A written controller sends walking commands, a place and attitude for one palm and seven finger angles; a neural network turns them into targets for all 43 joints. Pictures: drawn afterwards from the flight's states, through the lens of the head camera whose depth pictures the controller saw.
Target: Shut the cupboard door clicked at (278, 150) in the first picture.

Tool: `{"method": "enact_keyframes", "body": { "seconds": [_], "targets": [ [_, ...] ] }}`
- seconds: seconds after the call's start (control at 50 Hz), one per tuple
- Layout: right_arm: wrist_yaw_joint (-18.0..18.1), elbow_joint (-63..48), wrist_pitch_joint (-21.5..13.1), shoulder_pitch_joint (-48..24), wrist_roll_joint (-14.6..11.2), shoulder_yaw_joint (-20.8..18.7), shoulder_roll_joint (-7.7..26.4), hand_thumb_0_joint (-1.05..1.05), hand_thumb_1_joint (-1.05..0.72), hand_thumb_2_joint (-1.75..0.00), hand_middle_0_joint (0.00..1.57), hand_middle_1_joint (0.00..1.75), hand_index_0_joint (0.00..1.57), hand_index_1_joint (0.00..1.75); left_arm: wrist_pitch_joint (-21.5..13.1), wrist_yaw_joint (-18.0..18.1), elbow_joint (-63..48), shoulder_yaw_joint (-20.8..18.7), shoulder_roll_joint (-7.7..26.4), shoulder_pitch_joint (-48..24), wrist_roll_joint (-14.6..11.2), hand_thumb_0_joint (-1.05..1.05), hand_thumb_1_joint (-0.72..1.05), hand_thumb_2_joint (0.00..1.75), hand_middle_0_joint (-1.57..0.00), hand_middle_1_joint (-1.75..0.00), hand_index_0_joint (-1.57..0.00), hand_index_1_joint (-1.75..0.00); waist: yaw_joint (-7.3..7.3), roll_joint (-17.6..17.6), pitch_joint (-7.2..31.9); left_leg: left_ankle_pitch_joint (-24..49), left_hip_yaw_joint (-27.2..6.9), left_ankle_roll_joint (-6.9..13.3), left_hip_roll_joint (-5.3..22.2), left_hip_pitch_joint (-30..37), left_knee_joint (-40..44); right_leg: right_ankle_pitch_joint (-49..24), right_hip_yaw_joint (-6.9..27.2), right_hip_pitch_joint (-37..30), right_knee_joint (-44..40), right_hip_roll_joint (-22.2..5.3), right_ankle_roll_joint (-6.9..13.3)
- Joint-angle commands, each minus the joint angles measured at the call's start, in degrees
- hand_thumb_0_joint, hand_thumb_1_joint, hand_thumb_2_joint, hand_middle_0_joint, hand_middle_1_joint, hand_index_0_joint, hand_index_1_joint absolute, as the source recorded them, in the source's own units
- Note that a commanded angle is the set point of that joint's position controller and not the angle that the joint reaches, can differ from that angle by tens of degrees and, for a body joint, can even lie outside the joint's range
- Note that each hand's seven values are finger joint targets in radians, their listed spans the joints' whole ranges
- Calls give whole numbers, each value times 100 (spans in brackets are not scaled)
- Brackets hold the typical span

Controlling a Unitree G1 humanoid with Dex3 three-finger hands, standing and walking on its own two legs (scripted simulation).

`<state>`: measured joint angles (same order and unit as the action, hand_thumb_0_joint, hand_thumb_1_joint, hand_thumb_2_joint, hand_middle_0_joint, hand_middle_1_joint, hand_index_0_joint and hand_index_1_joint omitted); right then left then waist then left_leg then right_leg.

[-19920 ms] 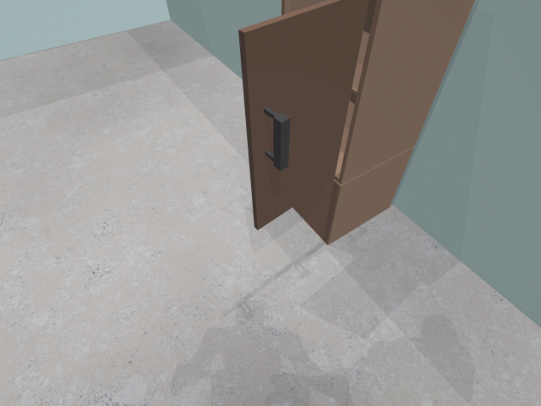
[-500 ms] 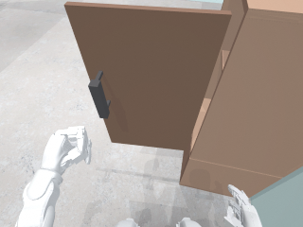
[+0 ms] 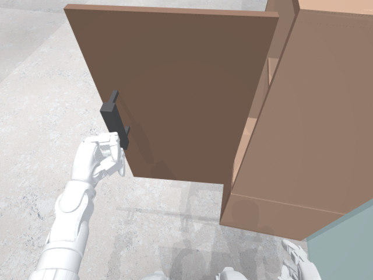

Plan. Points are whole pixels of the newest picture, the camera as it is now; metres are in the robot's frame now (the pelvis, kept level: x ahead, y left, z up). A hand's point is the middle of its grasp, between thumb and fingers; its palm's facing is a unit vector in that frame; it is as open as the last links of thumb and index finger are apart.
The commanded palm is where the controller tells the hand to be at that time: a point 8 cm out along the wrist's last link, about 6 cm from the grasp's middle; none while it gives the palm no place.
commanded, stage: bring the fist close to the handle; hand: left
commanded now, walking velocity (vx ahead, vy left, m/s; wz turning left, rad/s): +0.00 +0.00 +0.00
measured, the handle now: (118, 120) +0.46 +0.18 +0.07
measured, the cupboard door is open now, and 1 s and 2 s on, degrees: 96 89 69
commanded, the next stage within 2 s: push the door shut along its arc in 0.54 s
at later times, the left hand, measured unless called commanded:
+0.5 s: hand (122, 151) +0.37 +0.16 +0.06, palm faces -0.05 -1.00 -0.05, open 3.1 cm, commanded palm +0.35 +0.20 +0.07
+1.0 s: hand (128, 136) +0.41 +0.15 +0.07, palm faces -0.15 -0.99 -0.05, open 3.1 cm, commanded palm +0.40 +0.19 +0.07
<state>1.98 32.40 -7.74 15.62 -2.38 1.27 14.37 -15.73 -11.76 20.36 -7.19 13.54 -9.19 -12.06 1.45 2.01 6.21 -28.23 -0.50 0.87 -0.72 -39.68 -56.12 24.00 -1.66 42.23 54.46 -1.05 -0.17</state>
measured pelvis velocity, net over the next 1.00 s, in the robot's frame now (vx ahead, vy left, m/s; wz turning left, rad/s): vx -0.01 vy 0.00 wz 0.01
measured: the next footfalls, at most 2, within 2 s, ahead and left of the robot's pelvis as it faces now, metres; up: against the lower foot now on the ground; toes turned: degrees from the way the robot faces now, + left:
none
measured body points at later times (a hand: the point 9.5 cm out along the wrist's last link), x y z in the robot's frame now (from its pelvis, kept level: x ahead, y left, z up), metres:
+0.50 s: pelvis +0.00 -0.01 +0.00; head +0.06 -0.02 +0.45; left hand +0.37 +0.21 +0.07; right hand +0.11 -0.27 -0.11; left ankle -0.01 +0.11 -0.68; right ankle +0.03 -0.12 -0.68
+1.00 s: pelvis -0.01 +0.00 +0.00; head +0.07 +0.00 +0.44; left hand +0.41 +0.20 +0.07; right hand +0.10 -0.26 -0.12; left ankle -0.01 +0.11 -0.68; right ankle +0.03 -0.12 -0.68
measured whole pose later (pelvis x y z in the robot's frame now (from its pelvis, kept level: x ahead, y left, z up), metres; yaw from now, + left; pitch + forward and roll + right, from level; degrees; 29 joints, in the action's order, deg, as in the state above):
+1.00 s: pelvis -0.01 +0.00 +0.00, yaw +0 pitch +14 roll -1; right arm 2.2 35.2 -3.5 16.0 -2.8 1.0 15.1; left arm -19.3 -16.4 45.9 -9.7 17.9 -31.4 -11.1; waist 3.6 1.5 5.9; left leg -27.5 -1.0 0.7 -0.7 -44.1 -57.2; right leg 23.2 -2.2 46.4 55.1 -1.1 0.1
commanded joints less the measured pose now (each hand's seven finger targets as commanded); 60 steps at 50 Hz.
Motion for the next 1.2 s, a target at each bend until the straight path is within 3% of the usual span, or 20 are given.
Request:
{"method": "enact_keyframes", "body": {
  "seconds": [0.0,0.08,0.12,0.18,0.26,0.28,0.4,0.46,0.5,0.56,0.62,0.7,0.74,0.76,0.8,0.9,0.98,1.08,1.14,1.18],
  "targets": [
    [88,-633,-200,-1,-20,-308,803,0,-90,-90,20,30,20,30,-402,41,-695,-470,953,-2129,-40,0,90,90,-130,-150,-130,-150,131,-321,1530,1489,-40,3,47,365,881,-1390,-6,-1203,-614,51,139],
    [60,-629,-141,20,3,-315,753,0,-90,-90,20,30,20,30,-520,18,-616,-509,958,-2271,-45,0,90,90,-130,-150,-130,-150,21,53,1986,1967,14,-12,26,556,845,-1906,37,-1491,-529,23,161],
    [54,-546,-89,80,-9,-325,768,0,-90,-90,20,30,20,30,-549,14,-307,-534,1000,-2498,-36,0,90,90,-130,-150,-130,-150,100,-243,1871,1925,7,-18,54,432,826,-1893,22,-1409,-531,34,139],
    [13,-590,-37,102,-18,-336,780,0,-90,-90,20,30,20,30,-525,-27,-43,-508,887,-2202,-44,0,90,90,-130,-150,-130,-150,38,-240,1758,1859,40,-5,33,362,888,-1865,27,-1469,-608,32,147],
    [3,-651,43,97,-23,-372,808,0,-90,-90,20,30,20,30,-602,-49,-197,-721,1144,-2063,-54,0,90,90,-130,-150,-130,-150,-41,-184,1870,1860,93,8,26,370,918,-1912,80,-1641,-652,20,151],
    [-7,-668,46,86,-26,-356,772,0,-90,-90,20,30,20,30,-626,-55,-282,-608,1008,-2126,-73,0,90,90,-130,-150,-130,-150,20,-191,1877,1881,105,15,22,386,933,-1967,80,-1654,-661,20,138],
    [60,-510,59,69,-48,-356,801,0,-90,-90,20,30,20,30,-776,-47,-61,-680,1197,-2712,-75,0,90,90,-130,-150,-130,-150,195,-282,1558,1341,105,38,29,208,897,-1420,152,-1360,-778,20,101],
    [82,-519,29,78,-29,-380,806,0,-90,-90,20,30,20,30,-864,-77,-231,-644,1204,-2771,-46,0,90,90,-130,-150,-130,-150,107,78,1925,1570,50,28,30,478,890,-1552,110,-1413,-670,21,152],
    [68,-515,11,75,-50,-380,774,0,-90,-90,20,30,20,30,-832,-118,-204,-413,912,-2724,-100,0,90,90,-130,-150,-130,-150,168,-85,1999,1663,54,26,41,562,880,-1661,80,-1392,-679,28,127],
    [67,-482,43,85,-58,-359,823,0,-90,-90,20,30,20,30,-717,-87,150,-497,1009,-2629,-80,0,90,90,-130,-150,-130,-150,165,-154,1628,1442,3,20,42,403,935,-1399,40,-1223,-730,38,141],
    [48,-565,78,80,-55,-352,816,0,-90,-90,20,30,20,30,-673,-52,121,-565,1056,-2559,-66,0,90,90,-130,-150,-130,-150,106,-219,1740,1496,49,16,25,335,960,-1511,74,-1393,-728,15,126],
    [83,-493,128,94,-44,-332,831,0,-90,-90,20,30,20,30,-744,-87,290,-661,1331,-3253,29,0,90,90,-130,-150,-130,-150,235,-244,1692,1395,17,35,37,301,897,-1414,103,-1246,-696,20,125],
    [93,-455,107,81,-48,-314,800,0,-90,-90,20,30,20,30,-803,-179,320,-435,1147,-3747,8,0,90,90,-130,-150,-130,-150,332,-55,1792,1367,14,38,24,391,837,-1385,119,-1126,-678,13,127],
    [119,-405,126,140,-45,-330,843,0,-90,-90,20,30,20,30,-788,-190,513,-637,1396,-3810,23,0,90,90,-130,-150,-130,-150,317,-144,1789,1393,-10,43,43,366,803,-1389,114,-1123,-665,22,137],
    [121,-356,140,154,-61,-302,839,0,-90,-90,20,30,20,30,-790,-295,767,-486,1314,-4220,24,0,90,90,-130,-150,-130,-150,414,-82,1767,1325,-53,35,39,370,797,-1294,92,-947,-638,27,142],
    [91,-307,171,298,-50,-334,883,0,-90,-90,20,30,20,30,-745,-508,1119,-334,1169,-4570,11,0,90,90,-130,-150,-130,-150,427,98,2168,1776,-153,6,56,706,720,-1553,13,-773,-527,39,179],
    [84,-210,241,423,-45,-333,920,0,-90,-90,20,30,20,30,-735,-595,1590,-290,1162,-5055,35,0,90,90,-130,-150,-130,-150,547,-15,2056,1771,-205,22,69,634,677,-1505,-9,-546,-513,51,180],
    [59,-154,339,568,-15,-332,961,0,-90,-90,20,30,20,30,-830,-665,1938,-412,1421,-5509,153,0,90,90,-130,-150,-130,-150,563,218,2291,1879,-233,15,67,722,626,-1506,-8,-421,-432,52,208],
    [51,-132,394,654,-2,-340,996,0,-90,-90,20,30,20,30,-850,-730,2198,-685,1721,-5615,148,0,90,90,-130,-150,-130,-150,553,24,2374,1841,-217,31,64,559,600,-1531,24,-549,-438,63,195],
    [39,-152,431,693,1,-333,986,0,-90,-90,20,30,20,30,-861,-815,2236,-581,1613,-5639,148,0,90,90,-130,-150,-130,-150,593,96,2451,1936,-210,37,70,651,588,-1604,17,-517,-436,76,193]
  ]
}}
